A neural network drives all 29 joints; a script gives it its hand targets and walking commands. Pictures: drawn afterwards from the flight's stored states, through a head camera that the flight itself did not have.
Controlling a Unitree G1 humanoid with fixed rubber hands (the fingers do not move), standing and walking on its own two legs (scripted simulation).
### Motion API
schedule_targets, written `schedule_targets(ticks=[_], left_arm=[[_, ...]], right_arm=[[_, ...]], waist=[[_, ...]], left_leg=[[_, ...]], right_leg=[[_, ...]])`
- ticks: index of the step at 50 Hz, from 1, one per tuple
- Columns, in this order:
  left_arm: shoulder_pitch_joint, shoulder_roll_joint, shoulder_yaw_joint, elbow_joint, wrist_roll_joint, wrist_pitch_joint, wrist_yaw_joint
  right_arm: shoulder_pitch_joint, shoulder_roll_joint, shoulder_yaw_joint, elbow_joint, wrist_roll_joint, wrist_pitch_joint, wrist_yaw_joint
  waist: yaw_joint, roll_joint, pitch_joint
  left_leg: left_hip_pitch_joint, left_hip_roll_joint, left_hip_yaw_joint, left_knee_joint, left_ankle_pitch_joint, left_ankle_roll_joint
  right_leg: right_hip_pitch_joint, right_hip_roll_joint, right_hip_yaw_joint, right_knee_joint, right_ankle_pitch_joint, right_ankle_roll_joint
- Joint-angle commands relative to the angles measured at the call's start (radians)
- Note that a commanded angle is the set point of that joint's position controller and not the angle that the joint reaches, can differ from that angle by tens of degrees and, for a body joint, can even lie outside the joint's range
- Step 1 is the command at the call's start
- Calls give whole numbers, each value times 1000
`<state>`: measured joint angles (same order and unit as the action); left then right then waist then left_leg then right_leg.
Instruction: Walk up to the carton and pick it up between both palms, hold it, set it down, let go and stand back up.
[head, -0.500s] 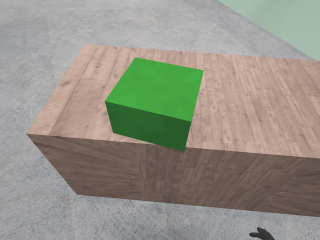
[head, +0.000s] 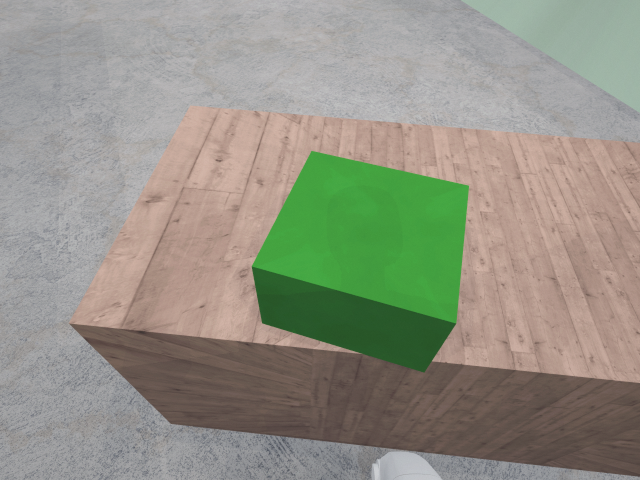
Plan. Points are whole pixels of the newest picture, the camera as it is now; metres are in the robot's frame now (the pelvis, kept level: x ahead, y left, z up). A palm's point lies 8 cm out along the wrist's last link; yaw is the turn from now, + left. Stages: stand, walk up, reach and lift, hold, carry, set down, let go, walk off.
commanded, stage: walk up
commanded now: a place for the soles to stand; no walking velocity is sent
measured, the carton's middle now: (364, 255) +0.46 -0.06 -0.05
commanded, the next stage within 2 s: reach and lift in 1.92 s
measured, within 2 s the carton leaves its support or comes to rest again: neither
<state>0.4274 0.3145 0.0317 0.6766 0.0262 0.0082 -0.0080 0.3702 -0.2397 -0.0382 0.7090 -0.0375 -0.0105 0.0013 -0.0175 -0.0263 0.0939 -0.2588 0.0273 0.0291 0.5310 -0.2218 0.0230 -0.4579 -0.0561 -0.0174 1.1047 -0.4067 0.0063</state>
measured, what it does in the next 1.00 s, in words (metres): steps on the spot: right foot, then left foot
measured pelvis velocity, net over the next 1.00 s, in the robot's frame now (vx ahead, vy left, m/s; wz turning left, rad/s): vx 0.01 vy -0.03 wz -0.18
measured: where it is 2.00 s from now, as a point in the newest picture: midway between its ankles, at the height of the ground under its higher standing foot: outside the picture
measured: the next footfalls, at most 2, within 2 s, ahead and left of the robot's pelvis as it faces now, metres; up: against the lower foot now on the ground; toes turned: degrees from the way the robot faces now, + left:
right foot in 0.18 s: +0.07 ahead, -0.16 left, +0.00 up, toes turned +0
left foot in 0.44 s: +0.05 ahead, +0.09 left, +0.00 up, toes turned -3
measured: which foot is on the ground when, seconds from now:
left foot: down 0.00-0.20, up 0.22-0.42, down 0.44-1.00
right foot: up 0.00-0.16, down 0.18-1.00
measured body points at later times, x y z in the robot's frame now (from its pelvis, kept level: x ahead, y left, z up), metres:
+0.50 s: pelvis +0.01 -0.02 -0.01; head +0.03 -0.01 +0.44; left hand +0.15 +0.24 -0.12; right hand +0.11 -0.29 -0.12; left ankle +0.01 +0.10 -0.74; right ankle +0.07 -0.14 -0.73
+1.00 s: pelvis +0.01 -0.03 -0.01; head +0.04 -0.03 +0.44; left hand +0.15 +0.23 -0.12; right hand +0.07 -0.31 -0.12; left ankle +0.01 +0.10 -0.74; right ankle +0.07 -0.14 -0.74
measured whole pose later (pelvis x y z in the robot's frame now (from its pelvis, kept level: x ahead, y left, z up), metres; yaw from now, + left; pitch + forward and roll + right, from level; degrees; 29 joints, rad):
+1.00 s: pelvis +0.01 -0.03 -0.01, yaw -10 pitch -1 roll +1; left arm 0.32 0.29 0.02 0.67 0.00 0.02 -0.02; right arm 0.28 -0.29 0.00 0.70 0.00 0.02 0.00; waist 0.01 -0.02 0.05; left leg -0.22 0.04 0.09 0.57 -0.35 -0.01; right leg -0.38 0.05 0.10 0.58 -0.18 -0.01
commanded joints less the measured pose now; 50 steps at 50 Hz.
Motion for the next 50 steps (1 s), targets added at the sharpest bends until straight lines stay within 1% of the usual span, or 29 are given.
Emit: schedule_targets(ticks=[1, 3, 5, 7, 8, 9, 10, 11, 12, 13, 15, 18, 20, 21, 22, 23, 24, 25, 26, 27, 28, 30, 31, 37, 39, 42, 43, 48, 50], left_arm=[[114, 30, 8, -44, -9, -4, 7], [57, 41, 10, -60, -1, 3, 12], [23, 63, 23, -76, 5, 11, 15], [17, 82, 35, -86, 3, 2, 14], [4, 111, 42, -97, 2, -6, 14], [0, 158, 56, -106, 8, -12, 16], [-52, 191, 60, -127, -12, -9, 14], [-60, 211, 71, -123, -34, -6, 17], [-77, 180, 66, -125, -33, -5, 21], [-89, 154, 56, -123, -20, -2, 24], [-114, 144, 51, -130, 1, 8, 30], [-116, 126, 41, -119, -3, 16, 22], [-147, 132, 36, -115, -15, 22, 17], [-139, 122, 30, -116, -25, 21, 12], [-110, 97, 23, -126, -39, 18, 4], [-107, 67, 21, -130, -41, 21, 3], [-118, 69, 27, -115, -13, 26, 6], [-129, 85, 30, -107, -10, 21, 2], [-141, 94, 32, -99, -17, 13, -3], [-143, 88, 33, -92, -14, 3, -6], [-134, 90, 33, -90, -5, -6, -6], [-116, 96, 34, -77, -10, -16, -5], [-115, 106, 37, -72, -17, -17, -6], [-114, 109, 33, -62, -24, -23, 0], [-108, 121, 34, -77, -28, -23, -1], [-107, 122, 38, -88, -26, -17, -1], [-105, 118, 37, -92, -25, -14, -1], [-100, 117, 38, -97, -23, -10, -1], [-115, 129, 46, -105, -12, 3, -9]], right_arm=[[-62, -159, -28, -89, 13, -29, -13], [-49, -191, -33, -95, 15, -15, -11], [-60, -224, -40, -106, 18, 4, -12], [-98, -233, -31, -117, 28, 19, -11], [-82, -225, -24, -115, 32, 22, -8], [-29, -185, -12, -121, 39, 22, -5], [21, -119, 9, -133, 50, 28, -11], [-24, -134, 5, -119, 38, 49, -26], [-65, -149, -1, -120, 32, 60, -30], [-87, -157, -8, -122, 35, 59, -31], [-69, -142, -6, -111, 43, 49, -31], [-84, -124, -2, -116, 38, 29, -26], [-60, -114, -8, -108, 34, 19, -23], [-69, -125, -11, -113, 28, 13, -23], [-87, -166, -18, -126, 15, 8, -24], [-161, -245, -36, -137, 25, 7, -21], [-219, -242, -38, -138, 34, 7, -12], [-244, -187, -16, -141, 41, 2, -3], [-218, -170, -11, -135, 41, 1, -2], [-198, -179, -11, -131, 41, -2, -1], [-179, -185, -9, -126, 47, -6, 2], [-159, -181, -13, -117, 47, -1, 9], [-147, -172, -12, -117, 45, 2, 8], [-93, -167, -9, -104, 38, 2, 3], [-88, -171, -6, -108, 35, -1, -3], [-82, -173, -4, -104, 37, 0, -7], [-85, -179, -5, -106, 34, 2, -7], [-90, -183, -2, -106, 35, 2, -8], [-77, -192, -14, -114, 26, 0, -16]], waist=[[39, 163, -33], [13, 187, -68], [12, 175, -95], [36, 128, -100], [41, 80, -98], [29, -42, -141], [-7, -154, -141], [32, -158, -136], [42, -145, -106], [49, -123, -92], [34, -122, -106], [36, -99, -165], [9, -90, -185], [6, -70, -187], [20, 5, -184], [53, 125, -109], [71, 146, -64], [75, 117, -41], [53, 101, -22], [50, 113, -17], [51, 122, -37], [46, 121, -71], [39, 105, -63], [15, -5, -79], [13, -47, -106], [13, -47, -125], [16, -16, -118], [26, -17, -127], [22, -6, -96]], left_leg=[[-86, 191, -70, -120, 564, 198], [-39, 204, -85, -79, 590, 201], [-22, 222, -107, -37, 500, 195], [-75, 210, -110, 33, 342, 143], [-96, 190, -108, 70, 235, 96], [-124, 128, -51, 179, 50, 41], [-124, 9, 29, 304, -251, -19], [-86, -5, 2, 412, -416, -29], [-109, 3, -34, 483, -431, -34], [-138, -6, -43, 501, -423, -36], [-140, -1, -33, 426, -382, -46], [-87, -10, -6, 179, -282, -63], [46, -27, 16, -50, -88, -50], [115, -7, -35, -110, -15, -27], [143, 92, -167, -133, -55, 24], [-23, 215, -299, -196, -167, 94], [-188, 250, -283, -209, -211, 129], [-186, 203, -223, -200, -184, 97], [-171, 157, -174, -196, -175, 66], [-157, 139, -155, -185, -165, 47], [-141, 132, -139, -168, -131, 37], [-90, 115, -123, -164, -207, 36], [-80, 109, -119, -167, -244, 36], [28, 69, -70, -82, -137, 20], [59, 66, -45, -45, -64, 22], [54, 64, -33, -33, -80, 20], [42, 63, -27, -37, -94, 22], [33, 75, -24, -36, -80, 25], [29, 103, -47, -63, -108, 36]], right_leg=[[130, -7, 22, -226, 87, 33], [151, 15, -3, -299, 125, 36], [185, 36, -13, -373, 150, 27], [284, 46, -6, -548, 274, -1], [305, 26, 45, -622, 357, -24], [344, -96, 197, -647, 450, -73], [284, -230, 366, -676, 575, -178], [177, -291, 418, -704, 508, -291], [138, -274, 420, -727, 463, -310], [155, -223, 365, -711, 512, -293], [191, -163, 290, -660, 570, -250], [265, -125, 289, -616, 522, -207], [223, -104, 277, -571, 459, -165], [157, -103, 277, -567, 386, -127], [69, -70, 247, -540, 265, -70], [83, 45, 120, -510, 78, -19], [228, 45, 93, -462, 34, -14], [231, 34, 116, -526, 99, -18], [214, 39, 128, -561, 164, -21], [227, 31, 133, -584, 214, -23], [248, 12, 155, -598, 252, -29], [222, 7, 170, -608, 189, -37], [199, 8, 177, -618, 153, -40], [123, -23, 244, -685, 171, -57], [112, -20, 246, -673, 251, -68], [125, -21, 262, -663, 258, -78], [124, -21, 268, -661, 245, -81], [126, -7, 269, -632, 275, -77], [103, 24, 245, -590, 278, -79]])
